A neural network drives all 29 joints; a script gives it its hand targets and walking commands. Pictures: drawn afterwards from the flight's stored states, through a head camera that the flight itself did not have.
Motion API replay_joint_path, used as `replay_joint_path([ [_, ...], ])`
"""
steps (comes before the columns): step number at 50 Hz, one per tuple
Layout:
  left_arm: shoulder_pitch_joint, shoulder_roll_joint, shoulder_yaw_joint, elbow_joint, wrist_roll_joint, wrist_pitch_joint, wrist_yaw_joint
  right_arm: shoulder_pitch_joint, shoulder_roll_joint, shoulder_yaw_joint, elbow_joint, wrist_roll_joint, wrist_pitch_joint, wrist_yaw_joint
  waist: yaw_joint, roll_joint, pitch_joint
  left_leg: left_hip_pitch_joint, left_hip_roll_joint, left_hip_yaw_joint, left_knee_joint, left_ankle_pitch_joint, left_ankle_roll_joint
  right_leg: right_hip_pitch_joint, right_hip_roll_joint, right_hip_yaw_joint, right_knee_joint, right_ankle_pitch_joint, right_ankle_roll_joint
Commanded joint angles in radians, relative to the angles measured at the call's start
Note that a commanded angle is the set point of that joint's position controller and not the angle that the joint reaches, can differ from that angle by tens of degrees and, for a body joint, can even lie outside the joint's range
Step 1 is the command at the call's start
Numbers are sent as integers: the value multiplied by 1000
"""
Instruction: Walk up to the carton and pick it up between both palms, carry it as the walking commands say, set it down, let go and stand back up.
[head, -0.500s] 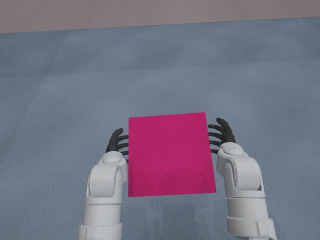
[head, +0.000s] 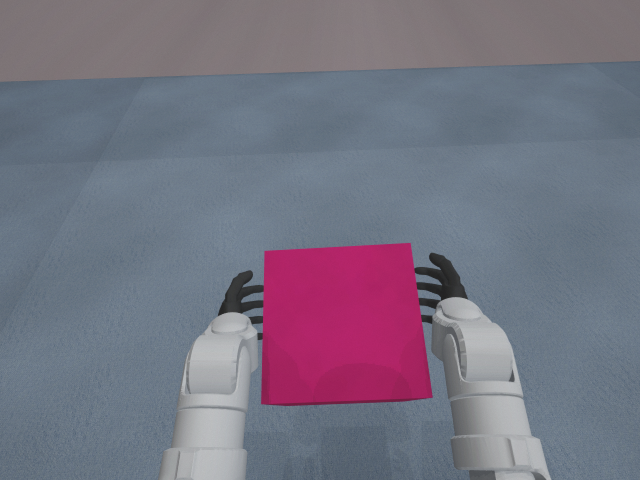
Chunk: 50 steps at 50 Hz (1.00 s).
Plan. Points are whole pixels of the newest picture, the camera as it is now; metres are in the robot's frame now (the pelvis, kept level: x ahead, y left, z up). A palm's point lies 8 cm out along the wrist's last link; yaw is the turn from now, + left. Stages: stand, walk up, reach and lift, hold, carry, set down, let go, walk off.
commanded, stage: carry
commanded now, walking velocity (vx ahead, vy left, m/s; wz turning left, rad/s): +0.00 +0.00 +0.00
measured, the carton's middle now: (341, 334) +0.33 -0.01 -0.02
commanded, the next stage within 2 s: hold in 0.72 s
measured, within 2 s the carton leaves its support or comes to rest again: neither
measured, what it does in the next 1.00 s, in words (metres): shifts its weight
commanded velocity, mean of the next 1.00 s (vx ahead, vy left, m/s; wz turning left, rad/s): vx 0.00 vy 0.00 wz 0.00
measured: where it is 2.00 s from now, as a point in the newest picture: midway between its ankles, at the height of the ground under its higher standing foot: outside the picture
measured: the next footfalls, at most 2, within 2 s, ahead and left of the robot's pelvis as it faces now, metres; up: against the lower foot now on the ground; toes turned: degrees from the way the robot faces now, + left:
none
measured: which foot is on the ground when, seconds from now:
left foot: down 0.00-1.00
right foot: down 0.00-1.00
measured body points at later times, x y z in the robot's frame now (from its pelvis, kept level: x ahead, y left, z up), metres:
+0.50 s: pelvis -0.02 +0.01 +0.00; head -0.06 +0.02 +0.45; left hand +0.28 +0.15 +0.05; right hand +0.29 -0.12 +0.07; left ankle -0.02 +0.12 -0.73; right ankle -0.04 -0.09 -0.73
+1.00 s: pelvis -0.05 +0.01 +0.01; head -0.09 +0.01 +0.45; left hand +0.23 +0.15 +0.02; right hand +0.25 -0.13 +0.04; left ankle -0.02 +0.12 -0.73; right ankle -0.04 -0.10 -0.73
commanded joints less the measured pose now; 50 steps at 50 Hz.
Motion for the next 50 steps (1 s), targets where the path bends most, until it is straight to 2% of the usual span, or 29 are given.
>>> replay_joint_path([
  [1, -564, -804, -385, -109, -208, -109, -224, -380, 837, 359, 19, 239, -49, 247, 23, 69, -213, 66, 112, -113, -93, 342, 27, 47, -127, 94, -99, 277, 0],
  [2, -576, -818, -398, -158, -232, -113, -220, -397, 843, 371, -41, 258, -54, 243, 23, 66, -199, 55, 113, -118, -102, 321, 26, 38, -126, 96, -107, 250, 0],
  [4, -552, -798, -379, -80, -205, -116, -225, -370, 819, 344, 34, 223, -60, 245, 24, 66, -179, 45, 112, -123, -116, 288, 24, 25, -126, 99, -118, 217, 1],
  [6, -585, -796, -387, -116, -221, -123, -222, -379, 819, 339, 14, 229, -68, 240, 24, 74, -169, 34, 115, -133, -135, 264, 24, 22, -124, 98, -118, 178, 5],
  [8, -558, -779, -371, -59, -200, -122, -226, -373, 798, 321, 51, 207, -73, 242, 26, 79, -162, 24, 118, -142, -144, 241, 28, 23, -121, 98, -122, 163, 7],
  [9, -583, -796, -389, -109, -222, -127, -226, -387, 815, 337, 8, 225, -77, 242, 25, 72, -157, 17, 114, -141, -145, 232, 24, 20, -124, 100, -126, 162, 5],
  [10, -557, -798, -383, -49, -204, -124, -232, -361, 813, 332, 61, 203, -74, 246, 24, 62, -151, 22, 111, -135, -143, 229, 22, 11, -125, 103, -132, 164, 5],
  [12, -593, -799, -389, -67, -208, -134, -236, -392, 821, 334, 55, 209, -84, 251, 25, 77, -149, 19, 110, -139, -150, 217, 23, 11, -125, 105, -135, 158, 4],
  [14, -600, -809, -399, -109, -223, -134, -230, -406, 830, 352, 8, 231, -82, 248, 26, 68, -158, 31, 110, -136, -140, 248, 23, 8, -126, 104, -131, 180, 4],
  [15, -577, -810, -390, -68, -211, -130, -233, -398, 825, 349, 28, 220, -82, 249, 25, 61, -158, 25, 109, -136, -138, 260, 25, 15, -125, 104, -128, 194, 4],
  [16, -592, -813, -404, -90, -217, -131, -234, -392, 832, 353, 28, 222, -80, 250, 25, 72, -155, 24, 106, -132, -134, 260, 22, 13, -128, 104, -129, 205, 3],
  [19, -581, -811, -394, -44, -198, -134, -242, -397, 830, 353, 61, 211, -85, 260, 26, 74, -156, 36, 106, -131, -130, 280, 24, 8, -126, 106, -127, 217, 2],
  [21, -622, -828, -413, -111, -225, -135, -237, -432, 852, 377, 0, 242, -84, 257, 26, 75, -149, 29, 103, -129, -128, 272, 23, 6, -127, 111, -130, 225, -2],
  [26, -596, -820, -404, -51, -207, -129, -242, -390, 843, 360, 71, 215, -76, 263, 26, 67, -175, 47, 106, -128, -121, 312, 27, 18, -119, 107, -116, 257, -5],
  [28, -632, -843, -425, -158, -253, -124, -229, -439, 860, 390, -54, 266, -72, 249, 26, 61, -166, 35, 107, -130, -122, 314, 26, 17, -120, 109, -117, 263, -7],
  [30, -587, -812, -398, -61, -214, -117, -233, -382, 835, 356, 58, 223, -66, 254, 24, 66, -181, 46, 108, -128, -119, 323, 29, 23, -118, 107, -112, 273, -8],
  [31, -620, -838, -425, -128, -241, -119, -232, -407, 860, 382, -3, 247, -64, 253, 25, 62, -177, 43, 105, -127, -117, 314, 27, 17, -118, 112, -117, 276, -11],
  [32, -598, -815, -397, -58, -214, -118, -235, -396, 833, 356, 53, 221, -66, 255, 24, 69, -176, 44, 104, -124, -113, 316, 25, 20, -120, 109, -113, 288, -10],
  [35, -612, -832, -417, -131, -244, -113, -228, -416, 851, 382, -22, 254, -61, 249, 25, 61, -169, 34, 104, -126, -114, 316, 26, 22, -118, 109, -115, 288, -10],
  [36, -605, -811, -398, -81, -221, -116, -230, -395, 832, 351, 42, 227, -63, 251, 24, 76, -177, 42, 105, -124, -114, 321, 26, 25, -119, 109, -109, 292, -10],
  [37, -263, -828, -347, 211, -104, -121, -264, -124, 781, 298, 307, 108, -70, 283, 28, 94, 3, 276, -102, -143, -156, 460, -31, 93, 63, 177, -186, 482, 23],
  [38, -329, -862, -441, 62, -139, -181, -283, -162, 842, 372, 190, 148, -129, 306, 11, 104, -40, 291, -99, -162, -142, 565, -40, 91, 75, 185, -176, 566, 23],
  [41, -377, -947, -546, -92, -202, -238, -312, -246, 934, 495, 36, 245, -189, 351, 29, 78, -213, 389, -86, -201, -116, 770, -59, 141, 81, 209, -160, 656, 35],
  [42, -387, -965, -565, -145, -218, -245, -313, -291, 940, 544, -24, 281, -200, 363, 52, 75, -272, 412, -86, -198, -108, 817, -64, 155, 85, 210, -147, 674, 34],
  [43, -375, -956, -548, -165, -217, -249, -308, -327, 938, 576, -41, 299, -202, 374, 85, 70, -274, 409, -85, -192, -108, 804, -63, 148, 88, 212, -146, 628, 32],
  [44, -411, -1064, -546, -146, -201, -228, -308, -332, 938, 585, 0, 279, -192, 382, 68, 142, -210, 360, -87, -224, -125, 820, -65, 158, 84, 203, -152, 659, -14],
  [46, -404, -1031, -483, -70, -181, -236, -317, -336, 924, 539, 52, 241, -192, 393, 71, 82, -150, 305, -91, -213, -140, 640, -52, 154, 81, 193, -163, 536, -9],
  [47, -444, -1015, -456, -27, -172, -243, -324, -336, 917, 492, 105, 213, -196, 396, 58, 81, -119, 280, -93, -208, -150, 544, -48, 144, 77, 190, -167, 475, -9],
  [50, -561, -979, -350, 112, -132, -275, -342, -412, 928, 379, 268, 153, -224, 412, 54, 67, -25, 207, -95, -191, -166, 254, -36, 105, 70, 183, -164, 234, -12],
])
